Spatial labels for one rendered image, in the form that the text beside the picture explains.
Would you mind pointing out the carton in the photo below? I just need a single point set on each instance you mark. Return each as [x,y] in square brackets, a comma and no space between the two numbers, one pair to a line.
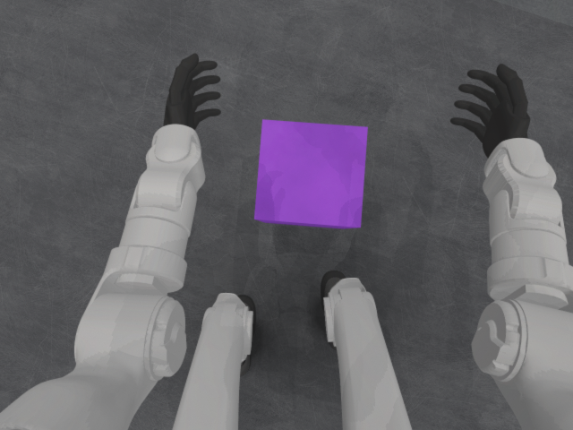
[311,174]

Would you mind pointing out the right robot hand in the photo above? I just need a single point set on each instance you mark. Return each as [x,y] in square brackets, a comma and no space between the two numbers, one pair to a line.
[507,117]

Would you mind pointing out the left robot hand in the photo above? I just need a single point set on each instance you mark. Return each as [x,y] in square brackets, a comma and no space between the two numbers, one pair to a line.
[181,104]

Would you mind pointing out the robot left shin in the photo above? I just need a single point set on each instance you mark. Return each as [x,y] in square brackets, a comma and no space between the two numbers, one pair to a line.
[225,298]

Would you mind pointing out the robot right foot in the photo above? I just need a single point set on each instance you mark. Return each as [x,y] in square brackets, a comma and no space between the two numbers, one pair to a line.
[329,280]

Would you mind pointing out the robot left forearm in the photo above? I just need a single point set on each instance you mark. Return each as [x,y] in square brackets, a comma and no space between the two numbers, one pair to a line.
[150,257]

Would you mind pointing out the right robot upper arm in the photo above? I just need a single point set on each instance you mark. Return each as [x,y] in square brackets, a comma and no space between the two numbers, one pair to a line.
[528,350]

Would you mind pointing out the robot right forearm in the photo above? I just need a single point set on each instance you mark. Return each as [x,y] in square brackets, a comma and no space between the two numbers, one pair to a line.
[529,255]

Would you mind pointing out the left robot upper arm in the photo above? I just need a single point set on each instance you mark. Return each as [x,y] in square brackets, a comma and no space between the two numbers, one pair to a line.
[126,343]

